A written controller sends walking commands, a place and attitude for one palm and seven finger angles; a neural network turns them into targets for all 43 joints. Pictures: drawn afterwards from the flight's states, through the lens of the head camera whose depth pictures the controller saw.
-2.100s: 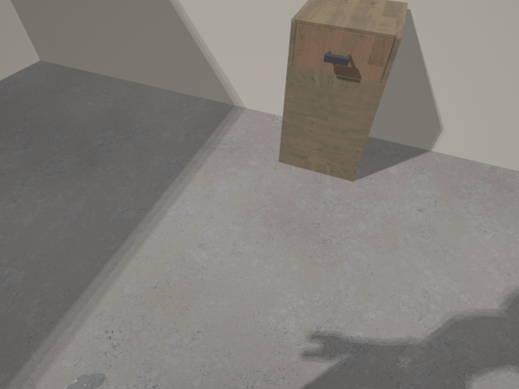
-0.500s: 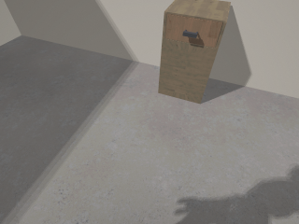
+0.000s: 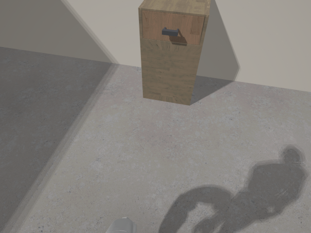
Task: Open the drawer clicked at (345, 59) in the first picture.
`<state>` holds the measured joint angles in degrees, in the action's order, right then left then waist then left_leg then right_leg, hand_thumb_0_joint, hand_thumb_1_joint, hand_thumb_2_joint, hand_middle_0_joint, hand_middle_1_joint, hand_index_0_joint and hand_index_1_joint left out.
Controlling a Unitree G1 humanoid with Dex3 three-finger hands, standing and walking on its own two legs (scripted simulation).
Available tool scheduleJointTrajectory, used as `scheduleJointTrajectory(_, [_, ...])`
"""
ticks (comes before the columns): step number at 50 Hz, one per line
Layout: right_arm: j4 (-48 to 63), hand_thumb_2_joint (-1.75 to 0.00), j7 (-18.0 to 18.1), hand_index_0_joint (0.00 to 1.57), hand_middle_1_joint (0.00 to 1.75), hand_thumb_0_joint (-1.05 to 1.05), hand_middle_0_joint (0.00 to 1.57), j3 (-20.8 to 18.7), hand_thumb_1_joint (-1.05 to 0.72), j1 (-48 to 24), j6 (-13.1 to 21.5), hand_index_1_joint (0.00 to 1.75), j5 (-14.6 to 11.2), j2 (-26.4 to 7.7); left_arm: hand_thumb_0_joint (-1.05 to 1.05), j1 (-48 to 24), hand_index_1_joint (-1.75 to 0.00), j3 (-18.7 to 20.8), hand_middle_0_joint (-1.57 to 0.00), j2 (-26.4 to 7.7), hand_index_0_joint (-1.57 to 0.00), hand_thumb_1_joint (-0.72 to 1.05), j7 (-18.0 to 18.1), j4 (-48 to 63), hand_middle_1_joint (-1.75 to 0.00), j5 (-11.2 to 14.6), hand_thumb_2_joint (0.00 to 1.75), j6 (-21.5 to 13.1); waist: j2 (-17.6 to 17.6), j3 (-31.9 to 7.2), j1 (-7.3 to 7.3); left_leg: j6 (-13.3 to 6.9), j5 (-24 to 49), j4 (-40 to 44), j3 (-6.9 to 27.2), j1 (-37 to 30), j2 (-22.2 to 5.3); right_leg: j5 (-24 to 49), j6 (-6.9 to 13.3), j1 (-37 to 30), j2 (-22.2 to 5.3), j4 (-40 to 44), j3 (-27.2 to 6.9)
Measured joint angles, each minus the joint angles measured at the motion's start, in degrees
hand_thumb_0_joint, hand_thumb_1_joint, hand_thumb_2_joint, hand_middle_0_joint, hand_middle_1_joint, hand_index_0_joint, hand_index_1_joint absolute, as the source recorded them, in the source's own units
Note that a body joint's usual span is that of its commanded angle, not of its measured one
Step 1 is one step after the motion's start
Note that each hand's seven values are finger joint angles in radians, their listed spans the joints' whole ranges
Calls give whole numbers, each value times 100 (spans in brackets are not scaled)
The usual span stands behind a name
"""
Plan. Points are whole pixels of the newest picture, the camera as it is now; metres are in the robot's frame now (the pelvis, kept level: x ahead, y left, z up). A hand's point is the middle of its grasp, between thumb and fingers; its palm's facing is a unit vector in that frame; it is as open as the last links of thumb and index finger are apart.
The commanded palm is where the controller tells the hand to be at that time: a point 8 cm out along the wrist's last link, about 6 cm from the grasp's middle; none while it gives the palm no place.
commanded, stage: walk to a spot facing it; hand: left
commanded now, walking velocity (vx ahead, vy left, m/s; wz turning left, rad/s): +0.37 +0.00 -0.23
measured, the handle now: (170, 30) +1.28 +0.03 -0.09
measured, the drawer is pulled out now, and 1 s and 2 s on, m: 0.00 0.00 0.00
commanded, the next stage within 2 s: turn to face it in 0.76 s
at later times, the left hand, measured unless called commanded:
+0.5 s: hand (94, 175) +0.31 +0.25 -0.17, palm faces -0.13 -0.98 -0.18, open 7.4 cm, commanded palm none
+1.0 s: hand (146, 124) +0.56 +0.10 -0.17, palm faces -0.40 -0.89 -0.21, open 7.2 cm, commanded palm none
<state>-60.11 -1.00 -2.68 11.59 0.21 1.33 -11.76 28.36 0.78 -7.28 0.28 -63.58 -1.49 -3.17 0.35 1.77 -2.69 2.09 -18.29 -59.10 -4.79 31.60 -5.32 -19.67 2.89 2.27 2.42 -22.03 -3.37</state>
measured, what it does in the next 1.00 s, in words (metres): walks ahead, turning right: left foot, then right foot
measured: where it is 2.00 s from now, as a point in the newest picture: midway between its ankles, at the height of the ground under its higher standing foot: (167, 198)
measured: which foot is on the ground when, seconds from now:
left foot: up 0.00-0.18, down 0.20-0.82, up 0.84-1.00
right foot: down 0.00-0.20, up 0.22-0.78, down 0.80-1.00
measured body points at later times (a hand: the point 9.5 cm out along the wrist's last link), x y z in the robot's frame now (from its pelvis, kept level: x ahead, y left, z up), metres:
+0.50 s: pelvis +0.20 +0.07 +0.00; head +0.21 +0.09 +0.45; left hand +0.32 +0.30 -0.15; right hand +0.16 -0.18 -0.14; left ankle +0.20 +0.14 -0.74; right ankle +0.22 -0.09 -0.65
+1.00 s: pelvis +0.39 -0.03 -0.01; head +0.42 -0.04 +0.44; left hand +0.58 +0.15 -0.15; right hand +0.30 -0.24 -0.16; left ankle +0.44 +0.11 -0.66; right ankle +0.39 -0.12 -0.74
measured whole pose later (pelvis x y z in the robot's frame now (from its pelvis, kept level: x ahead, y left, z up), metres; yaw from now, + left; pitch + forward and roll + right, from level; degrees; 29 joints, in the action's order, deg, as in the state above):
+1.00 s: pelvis +0.39 -0.03 -0.01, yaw -25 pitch -1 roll -1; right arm -59.0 1.2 -2.8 16.0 0.8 1.2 -9.4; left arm 9.0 3.3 -10.4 0.8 -56.9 -0.8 -2.6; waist -1.2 4.8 2.8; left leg 3.1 -21.1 -67.8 -3.4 29.2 -9.6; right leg -12.8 3.7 15.9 1.6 -29.7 6.9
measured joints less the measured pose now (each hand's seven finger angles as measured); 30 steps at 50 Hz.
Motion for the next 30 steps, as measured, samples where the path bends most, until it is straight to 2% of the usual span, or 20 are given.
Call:
scheduleJointTrajectory(4, [272, -90, -57, 20, 30, 1, 20, -18, -91, -439, 61, 30, -30, 92, 1, 129, -30, -5, -20, 79, -20, 91, 38, -149, -30, -7, 90, -3, -14, 92, -25, -24, 544, 836, 6, 264, -54, -60, -99, -396, -12, 365, -171])
scheduleJointTrajectory(8, [439, -90, -67, 20, 30, 1, 20, 30, -91, -707, 193, 30, -47, 218, 1, 129, -30, 62, -20, -3, -20, 90, 68, -207, -30, -1, 90, -9, 71, 164, -89, -165, 742, 2008, -104, -144, 100, -470, -233, -692, -91, 241, -282])
scheduleJointTrajectory(9, [475, -90, -50, 20, 30, 1, 20, 55, -91, -724, 259, 30, -36, 239, 1, 149, -30, 87, -20, -27, -20, 90, 72, -215, -30, 11, 90, -13, 84, 155, -84, -216, 849, 2324, -134, -385, 150, -685, -246, -650, -95, -81, -317])
scheduleJointTrajectory(10, [493, -90, -19, 20, 30, 1, 20, 65, -91, -738, 333, 30, -8, 271, 1, 133, -30, 119, -20, -57, -20, 90, 67, -230, -30, 35, 90, 0, 111, 156, -48, -356, 871, 2360, -158, -508, 176, -907, -225, -461, -94, -705, -301])
scheduleJointTrajectory(12, [502, -90, 25, 20, 30, 0, 20, 90, -91, -717, 413, 30, 21, 357, 1, -81, -30, 175, -20, -156, -20, 91, 52, -224, -30, 70, 90, 75, 229, 226, -47, -525, 554, 1986, -336, -602, 187, -1029, -104, 305, -115, -2757, -224])
scheduleJointTrajectory(14, [444, -90, 62, 20, 30, 0, 20, 109, -91, -572, 412, 30, 20, 428, 1, -327, -30, 221, -20, -261, -20, 91, 42, -145, -29, 51, 90, 125, 295, 210, -41, -556, 369, 2105, -527, -942, 183, -681, -51, 1081, -186, -4266, -18])
scheduleJointTrajectory(16, [348, -90, 106, 20, 30, 0, 20, 107, -91, -335, 418, 30, 21, 479, 1, -618, -30, 281, -20, -366, -20, 91, -7, -1, -29, 6, 90, 164, 309, 159, 9, -535, 400, 2459, -645, -1304, 205, -261, -58, 1742, -337, -4904, 262])
scheduleJointTrajectory(19, [224, -90, 233, 21, 30, -2, 21, -49, -95, 25, 486, 30, -32, 401, 1, -1008, -30, 360, -19, -463, -20, 91, -58, 310, -29, -42, 90, 223, 298, 49, 78, -578, 449, 2981, -818, -1757, 254, 191, -116, 2514, -538, -4930, 460])
scheduleJointTrajectory(23, [-5, -90, 236, 20, 30, -2, 20, -84, -95, 475, 463, 30, -2, 218, 1, -1433, -30, 443, -19, -511, -19, 91, -123, 643, -29, -68, 90, 319, 287, -86, 147, -589, 432, 3501, -1053, -2226, 342, 815, -248, 3203, -753, -4628, 482])
scheduleJointTrajectory(26, [-147, -90, 230, 20, 30, -1, 20, -87, -94, 780, 441, 30, -1, 170, 1, -1687, -30, 463, -19, -505, -19, 92, -181, 780, -29, -76, 90, 390, 246, -91, 224, -561, 357, 3768, -1191, -2540, 369, 1144, -337, 3430, -873, -4242, 482])
scheduleJointTrajectory(30, [-268, -90, 222, 20, 30, 0, 20, -61, -93, 1105, 436, 30, 8, 201, 1, -1938, -30, 426, -19, -469, -19, 91, -242, 851, -29, -80, 90, 465, 167, 14, 364, -460, 177, 3996, -1397, -2950, 324, 1315, -391, 3392, -965, -3358, 622])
